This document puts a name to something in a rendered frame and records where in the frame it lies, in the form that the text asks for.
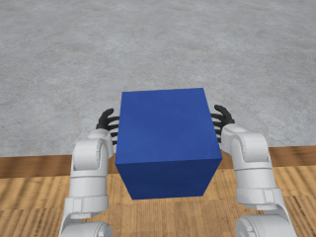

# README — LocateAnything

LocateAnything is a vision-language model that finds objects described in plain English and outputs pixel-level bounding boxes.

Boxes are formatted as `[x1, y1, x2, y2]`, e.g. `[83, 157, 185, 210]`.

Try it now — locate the robot right upper arm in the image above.
[235, 213, 296, 237]

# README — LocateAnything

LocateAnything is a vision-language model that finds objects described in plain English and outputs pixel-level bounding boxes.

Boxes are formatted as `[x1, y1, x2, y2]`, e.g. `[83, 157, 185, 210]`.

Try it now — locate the robot right forearm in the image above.
[220, 123, 297, 237]

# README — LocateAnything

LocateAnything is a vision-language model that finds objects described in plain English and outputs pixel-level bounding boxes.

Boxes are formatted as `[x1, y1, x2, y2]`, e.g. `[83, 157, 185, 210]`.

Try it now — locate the robot left upper arm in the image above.
[60, 221, 114, 237]

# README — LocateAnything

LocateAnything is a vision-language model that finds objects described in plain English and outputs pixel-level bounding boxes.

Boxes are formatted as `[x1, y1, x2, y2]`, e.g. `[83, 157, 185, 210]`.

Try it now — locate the robot left forearm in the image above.
[58, 128, 114, 237]

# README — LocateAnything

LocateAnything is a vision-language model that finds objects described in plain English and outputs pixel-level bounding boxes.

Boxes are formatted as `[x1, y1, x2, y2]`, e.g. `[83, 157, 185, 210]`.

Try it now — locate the carton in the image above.
[115, 88, 223, 200]

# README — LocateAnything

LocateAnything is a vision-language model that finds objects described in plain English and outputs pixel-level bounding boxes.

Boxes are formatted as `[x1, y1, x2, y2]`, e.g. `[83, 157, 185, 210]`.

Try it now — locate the robot left hand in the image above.
[96, 108, 119, 145]

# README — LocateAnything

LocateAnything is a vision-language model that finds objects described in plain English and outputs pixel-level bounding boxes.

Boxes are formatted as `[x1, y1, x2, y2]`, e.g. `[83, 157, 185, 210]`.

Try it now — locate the robot right hand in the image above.
[210, 105, 235, 143]

